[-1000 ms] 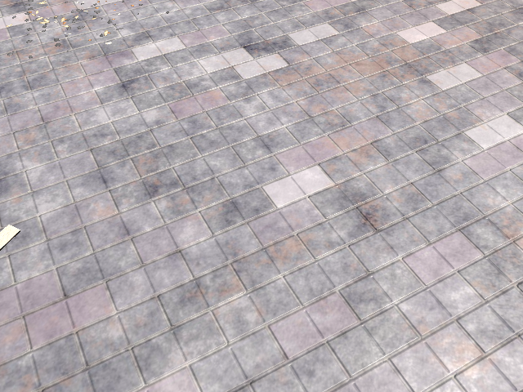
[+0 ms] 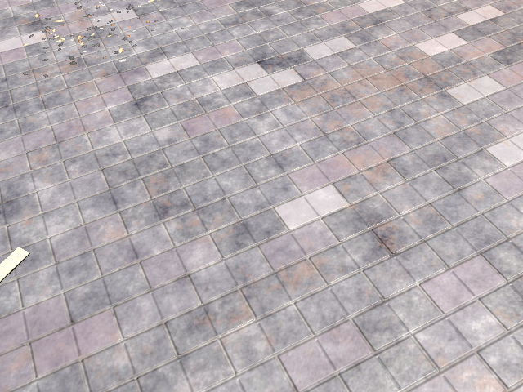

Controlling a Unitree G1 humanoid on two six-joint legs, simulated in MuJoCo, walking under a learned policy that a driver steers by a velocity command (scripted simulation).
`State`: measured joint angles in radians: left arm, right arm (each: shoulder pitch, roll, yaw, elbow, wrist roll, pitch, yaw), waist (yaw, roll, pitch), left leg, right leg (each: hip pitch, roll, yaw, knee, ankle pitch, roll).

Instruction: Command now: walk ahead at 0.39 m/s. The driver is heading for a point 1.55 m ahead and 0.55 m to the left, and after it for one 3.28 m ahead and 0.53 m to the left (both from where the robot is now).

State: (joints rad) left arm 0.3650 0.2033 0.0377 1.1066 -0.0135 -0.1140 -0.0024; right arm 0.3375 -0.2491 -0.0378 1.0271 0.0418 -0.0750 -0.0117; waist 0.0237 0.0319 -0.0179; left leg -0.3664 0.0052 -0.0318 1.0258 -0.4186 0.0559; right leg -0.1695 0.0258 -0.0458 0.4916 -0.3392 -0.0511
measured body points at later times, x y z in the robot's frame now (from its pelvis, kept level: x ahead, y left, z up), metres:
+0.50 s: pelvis +0.26 +0.06 +0.00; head +0.29 +0.06 +0.45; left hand +0.29 +0.32 -0.14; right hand +0.37 -0.20 -0.13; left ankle +0.33 +0.14 -0.74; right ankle +0.15 -0.09 -0.63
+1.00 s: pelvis +0.55 +0.00 -0.01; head +0.59 -0.01 +0.44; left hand +0.71 +0.26 -0.11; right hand +0.55 -0.27 -0.15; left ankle +0.39 +0.13 -0.65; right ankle +0.64 -0.10 -0.74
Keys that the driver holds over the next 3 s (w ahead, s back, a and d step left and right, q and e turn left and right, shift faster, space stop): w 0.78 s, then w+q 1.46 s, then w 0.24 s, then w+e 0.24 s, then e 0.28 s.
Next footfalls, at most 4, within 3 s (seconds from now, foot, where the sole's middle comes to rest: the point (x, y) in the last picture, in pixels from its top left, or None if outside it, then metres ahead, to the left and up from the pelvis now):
0.36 left None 0.37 0.14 -0.77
0.90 right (327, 337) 0.68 -0.10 -0.77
1.46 left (223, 264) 0.92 0.20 -0.77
1.96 right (236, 180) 1.28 0.18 -0.77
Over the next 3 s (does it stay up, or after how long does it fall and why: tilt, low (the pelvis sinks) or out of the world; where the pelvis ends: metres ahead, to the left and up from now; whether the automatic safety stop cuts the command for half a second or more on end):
stays up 1.44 0.58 -0.02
